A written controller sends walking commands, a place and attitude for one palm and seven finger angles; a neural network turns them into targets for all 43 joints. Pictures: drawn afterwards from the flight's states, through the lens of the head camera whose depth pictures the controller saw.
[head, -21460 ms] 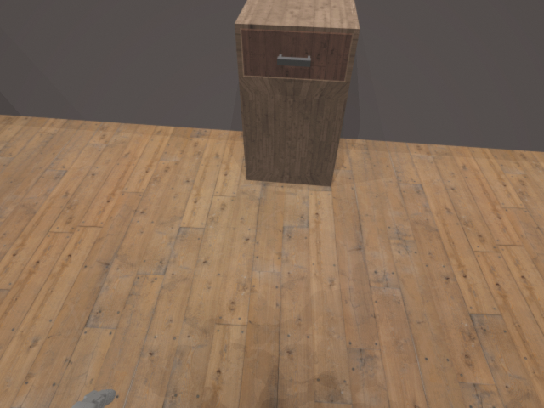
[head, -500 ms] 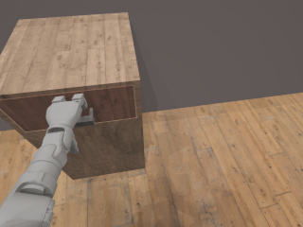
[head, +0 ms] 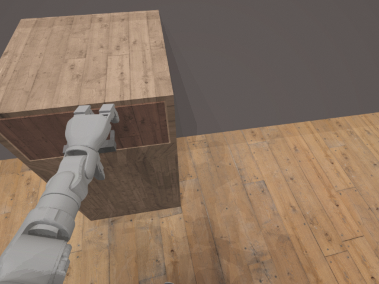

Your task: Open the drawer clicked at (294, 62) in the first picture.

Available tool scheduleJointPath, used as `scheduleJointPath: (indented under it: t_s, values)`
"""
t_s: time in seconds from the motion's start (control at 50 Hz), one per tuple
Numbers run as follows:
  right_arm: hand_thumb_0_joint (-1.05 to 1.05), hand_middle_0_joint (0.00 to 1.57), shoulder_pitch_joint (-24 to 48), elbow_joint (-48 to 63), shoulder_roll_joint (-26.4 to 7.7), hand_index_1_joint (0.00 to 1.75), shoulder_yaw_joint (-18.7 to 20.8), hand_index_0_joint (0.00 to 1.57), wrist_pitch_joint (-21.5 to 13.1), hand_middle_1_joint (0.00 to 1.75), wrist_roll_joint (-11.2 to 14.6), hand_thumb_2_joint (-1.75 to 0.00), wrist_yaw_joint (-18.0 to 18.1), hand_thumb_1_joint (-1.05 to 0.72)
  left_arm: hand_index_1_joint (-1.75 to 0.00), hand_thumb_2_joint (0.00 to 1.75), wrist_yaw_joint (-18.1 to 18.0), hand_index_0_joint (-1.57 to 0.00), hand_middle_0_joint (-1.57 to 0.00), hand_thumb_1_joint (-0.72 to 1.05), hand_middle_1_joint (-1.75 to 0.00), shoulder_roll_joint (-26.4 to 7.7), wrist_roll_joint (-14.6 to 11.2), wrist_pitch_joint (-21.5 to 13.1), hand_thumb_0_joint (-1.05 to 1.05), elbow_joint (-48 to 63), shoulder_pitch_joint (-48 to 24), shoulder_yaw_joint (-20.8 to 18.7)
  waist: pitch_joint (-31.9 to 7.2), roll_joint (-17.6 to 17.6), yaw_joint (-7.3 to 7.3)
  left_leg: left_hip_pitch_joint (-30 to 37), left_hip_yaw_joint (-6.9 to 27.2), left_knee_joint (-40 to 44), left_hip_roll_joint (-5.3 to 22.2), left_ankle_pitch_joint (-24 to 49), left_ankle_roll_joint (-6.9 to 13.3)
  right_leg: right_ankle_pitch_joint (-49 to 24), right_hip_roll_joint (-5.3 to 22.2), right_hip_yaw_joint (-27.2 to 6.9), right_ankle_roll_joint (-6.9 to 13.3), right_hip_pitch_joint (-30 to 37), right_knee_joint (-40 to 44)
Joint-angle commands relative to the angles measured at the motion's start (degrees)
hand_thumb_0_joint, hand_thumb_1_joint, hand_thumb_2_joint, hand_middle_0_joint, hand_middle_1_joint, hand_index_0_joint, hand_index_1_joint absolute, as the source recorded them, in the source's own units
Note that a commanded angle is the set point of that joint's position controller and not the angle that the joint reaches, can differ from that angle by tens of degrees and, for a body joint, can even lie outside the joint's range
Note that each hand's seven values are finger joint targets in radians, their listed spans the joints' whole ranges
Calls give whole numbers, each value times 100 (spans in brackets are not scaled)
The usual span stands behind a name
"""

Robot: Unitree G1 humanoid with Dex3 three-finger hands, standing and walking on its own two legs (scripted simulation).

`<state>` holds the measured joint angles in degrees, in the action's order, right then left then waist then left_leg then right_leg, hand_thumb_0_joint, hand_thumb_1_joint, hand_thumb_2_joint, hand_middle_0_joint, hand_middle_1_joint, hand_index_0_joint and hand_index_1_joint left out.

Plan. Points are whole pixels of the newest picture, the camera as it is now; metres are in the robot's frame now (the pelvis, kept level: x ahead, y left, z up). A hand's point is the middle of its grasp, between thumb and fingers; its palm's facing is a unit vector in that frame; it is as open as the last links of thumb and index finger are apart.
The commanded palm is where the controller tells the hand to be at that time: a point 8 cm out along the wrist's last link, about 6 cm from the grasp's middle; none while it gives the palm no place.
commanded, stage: lower the fingers behind the handle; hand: left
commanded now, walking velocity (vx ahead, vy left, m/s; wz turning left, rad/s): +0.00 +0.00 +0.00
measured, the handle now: (91, 142) +0.47 +0.28 -0.04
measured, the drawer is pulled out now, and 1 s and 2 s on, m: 0.00 0.00 0.00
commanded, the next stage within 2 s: close the thumb around the handle in 1.68 s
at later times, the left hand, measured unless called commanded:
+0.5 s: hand (89, 155) +0.41 +0.26 -0.01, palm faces +0.00 -0.05 -1.00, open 13.8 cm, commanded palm +0.39 +0.26 +0.04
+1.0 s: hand (86, 160) +0.41 +0.27 -0.03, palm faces -0.03 -0.03 -1.00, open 13.9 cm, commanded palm +0.38 +0.26 +0.01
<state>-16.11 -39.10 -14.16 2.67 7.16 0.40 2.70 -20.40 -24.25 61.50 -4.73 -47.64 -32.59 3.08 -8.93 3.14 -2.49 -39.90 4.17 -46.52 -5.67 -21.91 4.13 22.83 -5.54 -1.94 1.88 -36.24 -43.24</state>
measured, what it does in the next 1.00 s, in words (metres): stands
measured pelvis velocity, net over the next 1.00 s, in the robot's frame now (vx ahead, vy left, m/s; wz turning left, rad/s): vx -0.01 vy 0.00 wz -0.02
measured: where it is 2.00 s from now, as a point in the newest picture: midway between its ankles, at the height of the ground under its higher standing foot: outside the picture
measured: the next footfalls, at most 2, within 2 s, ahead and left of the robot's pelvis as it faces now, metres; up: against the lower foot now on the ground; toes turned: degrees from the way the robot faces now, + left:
none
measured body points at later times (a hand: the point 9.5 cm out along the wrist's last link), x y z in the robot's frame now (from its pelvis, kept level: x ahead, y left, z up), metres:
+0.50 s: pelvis +0.00 -0.01 -0.01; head +0.08 -0.01 +0.43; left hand +0.40 +0.26 +0.04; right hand +0.07 -0.29 -0.14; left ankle -0.01 +0.07 -0.70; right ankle -0.03 -0.11 -0.70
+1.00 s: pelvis -0.01 +0.00 -0.02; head +0.07 +0.01 +0.42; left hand +0.40 +0.27 +0.02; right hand +0.04 -0.26 -0.15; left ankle -0.01 +0.07 -0.70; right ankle -0.03 -0.11 -0.70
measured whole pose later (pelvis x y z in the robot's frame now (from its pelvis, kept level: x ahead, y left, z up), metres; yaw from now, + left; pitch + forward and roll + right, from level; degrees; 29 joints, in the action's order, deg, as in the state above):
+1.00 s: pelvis -0.01 +0.00 -0.02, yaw -1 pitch +20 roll -3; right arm -17.3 -40.2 -13.9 2.4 7.8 -0.1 0.9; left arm -26.1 -26.8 62.3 -3.4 -56.0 -32.3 -0.7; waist -11.5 3.1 -2.8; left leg -50.1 3.2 -54.6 -4.9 -24.5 4.4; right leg 24.9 -6.6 -1.8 1.5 -46.3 -50.7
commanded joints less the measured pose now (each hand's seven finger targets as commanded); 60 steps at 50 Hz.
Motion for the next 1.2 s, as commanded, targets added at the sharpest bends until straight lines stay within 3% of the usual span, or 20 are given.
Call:
scheduleJointPath:
  t_s: [0.0,0.04,0.12,0.18,0.24,0.28,0.3,0.36,0.38,0.46,0.54,0.64,0.66,0.76,0.84,0.9,0.98,1.1,1.12,1.18]
  values:
    - [0,20,-140,515,-786,30,155,20,-17,30,-84,-90,-45,-90,-120,30,-638,-30,-30,-50,-120,-1990,-9,561,0,382,-1703,-1131,-1835,77,326,1201,-150,485,318,2243,-275,-1777,82,154,198,629,276]
    - [0,20,-83,598,-764,30,139,20,64,30,-53,-90,-88,-90,-120,30,-634,-30,-30,-50,-120,-1951,-9,820,0,268,-1417,-1097,-2192,63,441,1143,-235,537,287,2408,-278,-2157,106,81,178,1073,273]
    - [0,20,-83,638,-826,30,141,20,150,30,20,-90,-39,-90,-120,30,-409,-30,-30,-50,-120,-1910,-175,1064,0,8,-1312,-1001,-1943,-774,253,703,-332,625,280,2000,-151,-2390,170,-96,64,1565,507]
    - [0,20,-171,628,-880,30,192,20,68,30,93,-90,72,-90,-120,30,-162,-30,-30,-50,-120,-1897,-157,845,0,248,-1784,-795,-1820,-828,-31,752,-384,598,293,1713,-36,-2451,236,-193,-30,1454,670]
    - [0,20,-269,600,-838,30,250,20,-16,30,82,-90,173,-90,-120,30,-8,-30,-30,-50,-120,-1963,-63,257,0,822,-2145,-776,-2110,-215,-137,1120,-317,449,307,1957,-19,-2514,237,-207,5,1192,555]
    - [0,20,-332,491,-788,30,291,20,-90,30,50,-90,194,-90,-120,30,-25,-30,-30,-50,-120,-1741,4,-128,0,997,-2198,-638,-1999,179,-218,1421,-232,300,362,2098,-58,-2224,197,-125,45,585,469]
    - [0,20,-374,478,-776,30,324,20,-118,30,13,-90,185,-90,-120,30,-67,-30,-30,-50,-120,-1598,19,-286,0,1062,-2063,-587,-1989,545,-191,1588,-220,219,374,2210,-101,-2076,172,-86,86,318,387]
    - [0,20,-447,359,-744,30,362,20,-165,30,-31,-90,99,-90,-120,30,-296,-30,-30,-50,-120,-1448,-35,-498,0,959,-1747,-660,-2005,612,-143,1674,-102,16,416,2459,-207,-1902,96,50,137,-142,182]
    - [0,20,-408,342,-768,30,355,20,-151,30,-48,-90,67,-90,-120,30,-410,-30,-30,-50,-120,-1661,-25,-499,0,926,-1689,-879,-2090,514,-84,1550,-83,-45,414,2508,-232,-1963,89,55,135,-166,108]
    - [0,20,-420,299,-829,30,362,20,-118,30,-99,-90,-86,-90,-120,30,-825,-30,-30,-50,-120,-1518,-32,-145,0,593,-1563,-900,-2115,245,-32,1232,-77,-149,408,2604,-292,-2034,58,171,147,-215,-142]
    - [0,20,-305,363,-889,30,321,20,-23,30,-97,-90,-134,-90,-120,30,-1010,-30,-30,-50,-120,-1831,79,319,0,501,-1749,-1052,-2510,101,31,1078,-147,-127,358,2521,-262,-2227,73,110,110,119,-160]
    - [0,20,-283,384,-887,30,275,20,2,30,-69,-90,-77,-90,-120,30,-862,-30,-30,-50,-120,-1844,13,513,0,452,-1840,-963,-2533,27,-46,1096,-158,-79,372,2336,-205,-2199,92,70,66,261,-75]
    - [0,20,-327,364,-896,30,268,20,-12,30,-68,-90,-72,-90,-120,30,-801,-30,-30,-50,-120,-1737,-37,510,0,349,-1772,-875,-2296,75,-66,1072,-180,-79,384,2241,-180,-2106,89,81,80,184,-55]
    - [0,20,-376,362,-856,30,261,20,-30,30,-57,-90,-63,-90,-120,30,-595,-30,-30,-50,-120,-1374,0,370,0,95,-1509,-599,-1936,106,-105,1106,-107,-57,434,2147,-201,-1764,65,155,106,-201,-10]
    - [0,20,-407,379,-835,30,259,20,-34,30,-65,-90,-77,-90,-120,30,-568,-30,-30,-50,-120,-1451,9,155,0,96,-1472,-694,-2073,39,-62,943,-69,-122,431,2041,-202,-1687,66,139,110,-269,-109]
    - [0,20,-468,352,-857,30,258,20,-53,30,-78,-90,-104,-90,-120,30,-597,-30,-30,-50,-120,-1266,44,138,0,-211,-1506,-532,-1617,-100,-155,580,-59,-182,433,1603,-182,-1295,60,182,123,-602,-139]
    - [0,20,-516,333,-878,30,293,20,-57,30,-105,-90,-144,-90,-120,30,-746,-30,-30,-50,-120,-1373,128,150,0,-167,-1615,-637,-2129,126,-86,801,7,-312,461,1853,-266,-1295,48,214,146,-829,-315]
    - [0,20,-544,330,-904,30,302,20,-52,30,-138,-90,-185,-90,-120,30,-838,-30,-30,-50,-120,-1243,70,244,0,-240,-1684,-566,-2195,90,-147,749,38,-459,488,1826,-283,-1195,18,252,135,-1021,-448]
    - [0,20,-551,295,-927,30,300,20,-59,30,-148,-90,-185,-90,-120,30,-845,-30,-30,-50,-120,-1421,62,225,0,-164,-1809,-725,-2244,89,-133,757,101,-472,516,1829,-302,-1130,28,269,145,-1083,-503]
    - [0,20,-524,292,-907,30,312,20,-66,30,-153,-90,-196,-90,-120,30,-932,-30,-30,-50,-120,-1274,144,236,0,-127,-1854,-616,-2366,300,-130,926,148,-512,542,1915,-363,-1028,8,310,142,-1320,-557]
